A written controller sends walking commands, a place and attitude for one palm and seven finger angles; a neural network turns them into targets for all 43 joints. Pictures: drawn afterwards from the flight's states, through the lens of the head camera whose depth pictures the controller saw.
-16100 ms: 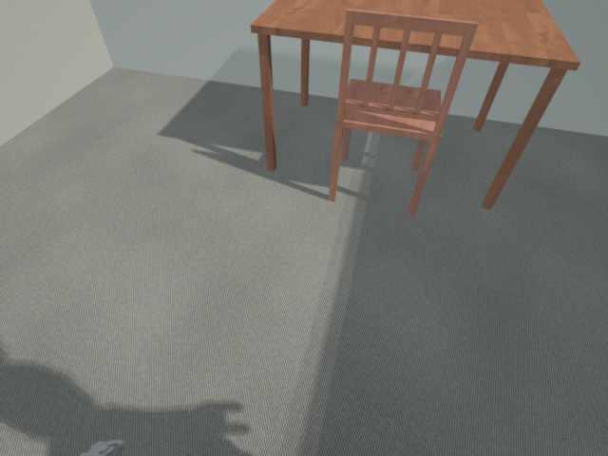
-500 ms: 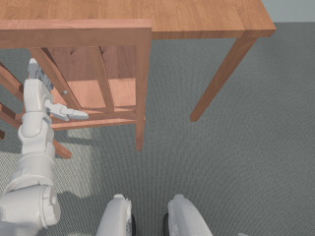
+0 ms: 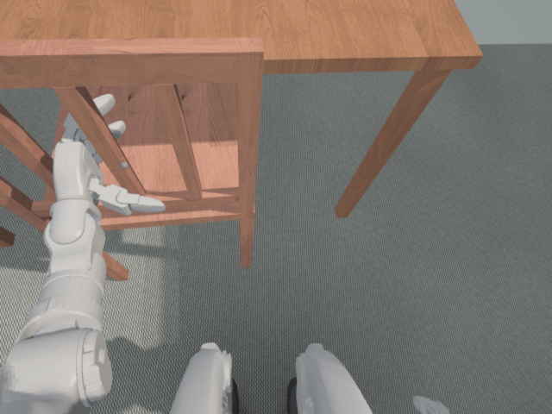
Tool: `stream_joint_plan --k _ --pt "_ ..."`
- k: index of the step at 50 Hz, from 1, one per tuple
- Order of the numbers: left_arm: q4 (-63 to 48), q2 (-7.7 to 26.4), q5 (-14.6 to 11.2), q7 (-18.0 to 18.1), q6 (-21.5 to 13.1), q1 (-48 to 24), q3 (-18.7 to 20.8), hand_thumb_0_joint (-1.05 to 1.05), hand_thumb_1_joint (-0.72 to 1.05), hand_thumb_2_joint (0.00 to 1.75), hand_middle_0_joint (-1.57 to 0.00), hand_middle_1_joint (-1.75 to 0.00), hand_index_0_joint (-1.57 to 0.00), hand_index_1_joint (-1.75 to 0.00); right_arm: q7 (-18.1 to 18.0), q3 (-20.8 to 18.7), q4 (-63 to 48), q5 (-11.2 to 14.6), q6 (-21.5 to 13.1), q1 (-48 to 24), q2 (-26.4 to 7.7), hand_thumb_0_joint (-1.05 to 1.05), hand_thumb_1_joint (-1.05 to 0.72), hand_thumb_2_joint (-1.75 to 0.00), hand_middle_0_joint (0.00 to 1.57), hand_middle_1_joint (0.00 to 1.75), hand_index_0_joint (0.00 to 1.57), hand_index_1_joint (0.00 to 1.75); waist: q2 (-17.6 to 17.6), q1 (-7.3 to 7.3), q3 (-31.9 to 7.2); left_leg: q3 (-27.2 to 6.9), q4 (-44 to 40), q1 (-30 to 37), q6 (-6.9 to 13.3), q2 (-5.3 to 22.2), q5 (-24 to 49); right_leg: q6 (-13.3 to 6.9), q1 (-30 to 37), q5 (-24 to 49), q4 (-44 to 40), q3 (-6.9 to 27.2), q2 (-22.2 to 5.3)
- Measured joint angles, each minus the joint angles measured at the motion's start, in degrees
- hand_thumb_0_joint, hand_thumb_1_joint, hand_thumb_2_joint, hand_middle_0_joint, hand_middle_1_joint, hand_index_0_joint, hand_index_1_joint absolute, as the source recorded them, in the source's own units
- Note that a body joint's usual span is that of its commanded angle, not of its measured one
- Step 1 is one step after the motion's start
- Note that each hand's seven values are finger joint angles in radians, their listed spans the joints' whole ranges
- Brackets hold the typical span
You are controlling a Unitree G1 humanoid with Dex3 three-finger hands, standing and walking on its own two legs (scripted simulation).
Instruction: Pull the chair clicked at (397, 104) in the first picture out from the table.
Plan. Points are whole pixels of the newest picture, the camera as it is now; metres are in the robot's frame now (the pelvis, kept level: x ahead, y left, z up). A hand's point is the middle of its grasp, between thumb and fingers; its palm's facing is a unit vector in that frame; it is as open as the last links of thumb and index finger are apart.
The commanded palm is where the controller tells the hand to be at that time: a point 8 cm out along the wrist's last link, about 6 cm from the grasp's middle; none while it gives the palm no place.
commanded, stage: hook a spindle and tug to test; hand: left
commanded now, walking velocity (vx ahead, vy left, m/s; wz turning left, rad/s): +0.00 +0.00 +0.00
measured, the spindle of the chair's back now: (112, 154) +0.48 +0.22 +0.02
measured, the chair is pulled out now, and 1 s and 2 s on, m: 0.00 0.03 0.14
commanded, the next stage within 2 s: step backward, pulling the chair out in 1.14 s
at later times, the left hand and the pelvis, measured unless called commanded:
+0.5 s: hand (122, 164) +0.46 +0.21 +0.02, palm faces +0.11 -0.99 -0.03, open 5.7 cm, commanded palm +0.42 +0.24 +0.02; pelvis -0.01 -0.01 +0.00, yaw +0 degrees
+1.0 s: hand (120, 184) +0.42 +0.20 +0.02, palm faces +0.10 -0.99 -0.02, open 5.2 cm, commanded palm +0.39 +0.24 +0.02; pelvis +0.01 +0.01 +0.01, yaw -1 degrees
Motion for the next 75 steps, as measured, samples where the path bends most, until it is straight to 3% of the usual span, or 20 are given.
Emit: stream_joint_plan --k 6,14,25,29,39,51,63,64,66,69,72,75 --pt "0.07 0.30 -0.23 -0.31 -0.40 -0.05 0.16 -0.02 -0.37 0.36 -0.33 -0.93 -0.34 -0.93 -0.15 -0.08 0.37 0.02 -0.28 0.22 -0.15 0.01 -0.90 -0.90 0.20 0.30 0.20 0.30 -0.04 -0.03 0.03 -0.17 0.23 -0.15 -0.26 0.06 0.06 -0.28 -0.20 -0.07 0.39 -0.15 0.07" --pt "1.76 1.11 -0.32 -1.20 -0.11 -1.06 0.74 -0.01 -0.01 0.51 -0.45 -1.29 -0.45 -1.29 -0.47 -0.09 0.51 0.13 -0.63 0.37 -0.57 0.01 -0.90 -0.90 0.20 0.30 0.20 0.30 -0.04 -0.27 0.16 -0.36 0.52 -0.51 -0.46 0.15 0.19 -0.52 -0.59 -0.05 0.79 -0.33 0.16" --pt "2.33 2.09 -0.66 -2.09 -0.03 -1.77 1.66 0.00 0.58 0.76 -0.49 -1.43 -0.50 -1.44 -0.66 -0.01 0.49 0.17 -0.96 0.44 -0.71 0.01 -0.90 -0.90 0.20 0.30 0.20 0.30 -0.04 -0.46 0.33 -0.39 0.98 -1.18 -0.44 0.24 0.16 -0.52 -1.25 -0.02 1.19 -0.33 0.25" --pt "-0.37 1.14 -1.15 -2.82 0.36 0.10 1.00 0.01 0.71 0.82 -0.50 -1.44 -0.50 -1.45 -0.56 -0.14 0.43 0.29 -0.89 0.42 -0.53 0.01 -0.90 -0.90 0.20 0.30 0.20 0.30 -0.02 -0.40 0.24 -0.11 0.59 -0.70 -0.32 0.35 0.17 -0.38 -0.87 0.16 0.73 -0.03 0.36" --pt "-5.87 -1.05 -1.94 -0.64 1.61 6.29 0.58 0.02 0.74 0.82 -0.46 -1.45 -0.45 -1.45 0.10 -0.11 -0.88 0.58 -1.10 0.50 0.16 0.01 -0.90 -0.90 0.20 0.30 0.20 0.30 -0.16 -0.45 -0.55 0.88 -1.33 2.03 0.05 0.52 0.00 0.11 1.47 0.47 -1.25 1.03 0.60" --pt "-12.48 -3.66 -3.29 0.24 1.39 12.61 -2.44 0.02 0.74 0.81 -0.46 -1.45 -0.43 -1.45 0.40 -0.88 -0.85 0.77 -1.92 -0.61 0.16 0.01 -0.90 -0.90 0.20 0.30 0.20 0.30 0.15 1.12 -0.75 1.14 -2.06 3.52 0.43 0.09 -0.41 0.62 3.08 0.14 -2.15 1.32 0.24" --pt "-13.61 -4.95 -2.88 1.57 1.44 12.64 -4.71 0.02 0.74 0.82 -0.46 -1.45 -0.43 -1.45 -0.08 -1.13 -0.19 0.67 -3.05 -2.28 0.25 0.01 -0.90 -0.90 0.20 0.30 0.20 0.30 0.08 2.40 -0.84 0.46 -1.27 2.83 0.26 -0.55 -0.33 0.48 2.71 -0.34 -1.12 0.62 -0.37" --pt "-14.42 -4.77 -1.26 2.90 3.00 12.44 -4.85 0.01 0.73 0.82 -0.46 -1.45 -0.43 -1.45 -0.56 -1.14 -0.36 1.25 -2.21 -2.67 0.44 0.01 -0.90 -0.90 0.20 0.30 0.20 0.30 -0.10 2.41 0.47 0.51 -1.75 4.19 0.33 -0.69 -0.20 0.50 4.03 -0.30 -1.47 0.66 -0.49" --pt "-15.82 -4.08 1.68 6.45 9.37 12.20 -6.79 0.01 0.71 0.81 -0.46 -1.43 -0.43 -1.45 -2.30 -1.11 -1.26 2.59 -0.29 -2.90 1.03 0.01 -0.90 -0.90 0.20 0.30 0.20 0.30 0.00 2.46 3.77 0.54 -5.35 9.53 0.65 -1.11 1.08 0.68 9.37 0.82 -4.98 0.71 -0.75" --pt "-12.81 -5.62 0.85 10.52 16.21 12.60 -8.22 0.02 0.71 0.80 -0.40 -1.29 -0.44 -1.45 -4.36 -0.11 -2.52 3.75 1.11 -1.25 1.55 0.01 -0.91 -0.90 0.20 0.30 0.20 0.30 0.31 2.49 4.48 0.96 -13.92 17.33 0.83 -1.55 4.50 1.00 16.88 4.27 -13.33 1.21 -0.90" --pt "-6.91 -7.02 0.64 12.39 17.76 12.05 -9.02 0.03 0.71 0.78 -0.36 -1.17 -0.46 -1.45 -5.45 1.05 -2.42 4.04 1.68 0.61 1.74 0.01 -0.90 -0.90 0.20 0.30 0.20 0.30 -0.37 2.54 3.54 1.21 -21.47 23.32 0.33 -1.76 7.28 1.01 22.72 7.48 -20.92 1.54 -0.86" --pt "-0.37 -7.03 2.51 13.16 18.13 9.47 -10.85 0.04 0.71 0.78 -0.37 -1.14 -0.47 -1.45 -5.91 1.31 -1.06 3.80 1.82 1.60 1.39 0.01 -0.90 -0.90 0.20 0.30 0.20 0.30 -1.20 2.68 3.42 0.82 -26.16 27.39 0.20 -1.85 9.43 1.11 26.97 9.95 -25.86 1.17 -0.77"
